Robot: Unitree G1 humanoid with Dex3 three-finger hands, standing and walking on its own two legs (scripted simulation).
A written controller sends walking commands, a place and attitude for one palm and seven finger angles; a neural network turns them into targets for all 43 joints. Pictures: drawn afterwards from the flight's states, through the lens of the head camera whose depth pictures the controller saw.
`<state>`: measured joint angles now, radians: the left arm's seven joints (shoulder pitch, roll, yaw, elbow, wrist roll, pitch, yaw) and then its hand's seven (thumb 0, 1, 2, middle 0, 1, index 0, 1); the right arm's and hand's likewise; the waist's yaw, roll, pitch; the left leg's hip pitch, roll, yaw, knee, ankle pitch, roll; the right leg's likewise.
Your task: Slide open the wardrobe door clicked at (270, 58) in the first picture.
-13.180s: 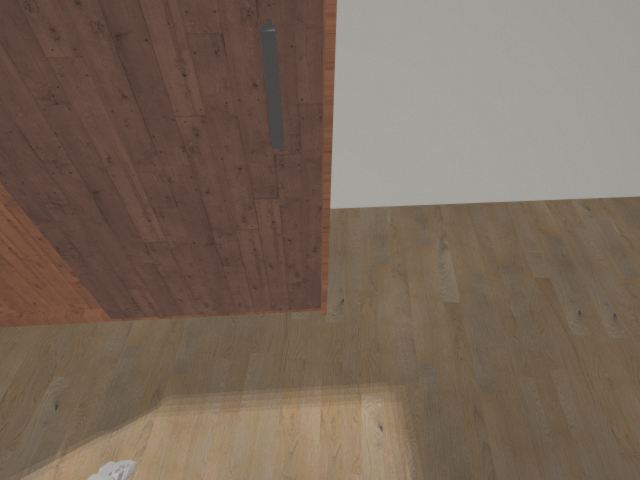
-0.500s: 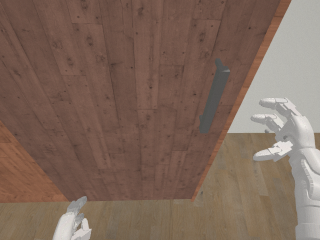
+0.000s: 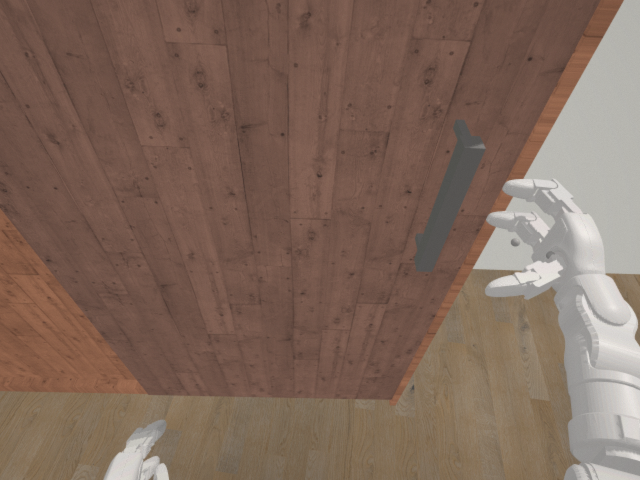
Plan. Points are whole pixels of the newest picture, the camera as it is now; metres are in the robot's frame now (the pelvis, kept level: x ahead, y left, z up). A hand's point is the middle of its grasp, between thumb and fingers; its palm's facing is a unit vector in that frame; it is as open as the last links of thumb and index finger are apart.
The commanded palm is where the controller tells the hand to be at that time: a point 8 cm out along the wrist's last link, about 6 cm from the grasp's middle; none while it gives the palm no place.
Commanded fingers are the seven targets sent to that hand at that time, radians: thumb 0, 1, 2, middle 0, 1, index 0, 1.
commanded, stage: move the hooked fingers beside the handle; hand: right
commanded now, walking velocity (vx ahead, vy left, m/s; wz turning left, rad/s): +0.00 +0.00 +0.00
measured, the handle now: (440, 202) +0.45 -0.11 +0.13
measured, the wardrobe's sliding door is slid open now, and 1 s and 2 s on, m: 0.00 0.00 0.00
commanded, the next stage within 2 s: feel for the door with the fingertips in 0.88 s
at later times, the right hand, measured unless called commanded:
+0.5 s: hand (511, 241) +0.39 -0.19 +0.13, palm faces -0.03 +1.00 -0.01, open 14.0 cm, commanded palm +0.36 -0.24 +0.14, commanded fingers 0.00 0.50 -0.30 0.30 1.20 0.30 1.20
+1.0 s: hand (509, 241) +0.39 -0.19 +0.13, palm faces -0.04 +1.00 +0.00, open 14.0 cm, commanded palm +0.36 -0.23 +0.14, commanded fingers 0.00 0.50 -0.30 0.30 1.20 0.30 1.20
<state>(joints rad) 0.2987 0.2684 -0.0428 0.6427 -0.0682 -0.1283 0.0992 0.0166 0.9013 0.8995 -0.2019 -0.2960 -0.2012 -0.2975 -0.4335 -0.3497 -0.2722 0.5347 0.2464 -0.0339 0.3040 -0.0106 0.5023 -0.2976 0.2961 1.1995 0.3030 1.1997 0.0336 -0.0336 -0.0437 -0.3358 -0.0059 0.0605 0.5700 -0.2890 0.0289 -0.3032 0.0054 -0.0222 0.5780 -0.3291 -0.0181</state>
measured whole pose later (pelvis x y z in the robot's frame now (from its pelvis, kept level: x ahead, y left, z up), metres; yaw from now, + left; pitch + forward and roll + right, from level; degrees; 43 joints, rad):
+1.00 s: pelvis +0.00 +0.00 +0.00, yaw +1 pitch +3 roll +0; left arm 0.29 0.26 -0.05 0.63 -0.07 -0.09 0.09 0.02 0.90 0.90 -0.20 -0.30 -0.20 -0.30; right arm -0.46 -0.34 -0.25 0.59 0.23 -0.07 0.27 -0.01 0.50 -0.30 0.30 1.20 0.30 1.20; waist 0.03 -0.03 -0.04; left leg -0.34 -0.01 0.05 0.56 -0.28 0.02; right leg -0.30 0.01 -0.03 0.57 -0.32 -0.02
